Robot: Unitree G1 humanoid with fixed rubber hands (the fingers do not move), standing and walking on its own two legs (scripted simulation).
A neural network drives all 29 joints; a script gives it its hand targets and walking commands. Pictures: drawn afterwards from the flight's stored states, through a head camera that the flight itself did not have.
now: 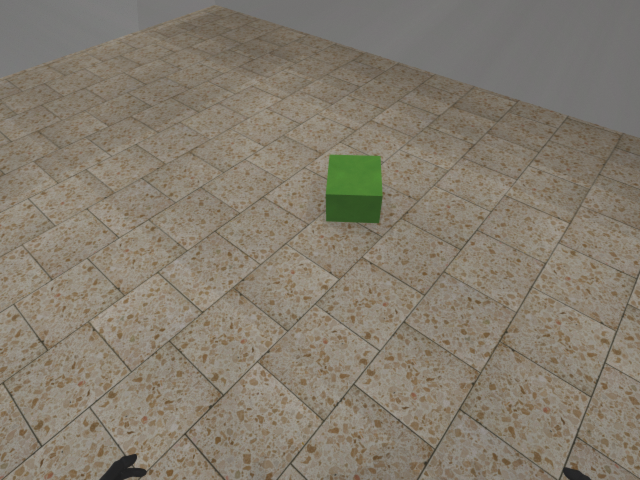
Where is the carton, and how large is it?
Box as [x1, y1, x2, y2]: [326, 155, 382, 222]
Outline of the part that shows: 329,155 326,186 326,220 378,222 382,196 380,156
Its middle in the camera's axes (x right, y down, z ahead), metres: +0.15 -0.24 +1.79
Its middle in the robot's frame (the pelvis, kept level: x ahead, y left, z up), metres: +1.43 -0.07 -0.70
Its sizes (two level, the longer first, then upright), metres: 0.285 0.241 0.164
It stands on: the floor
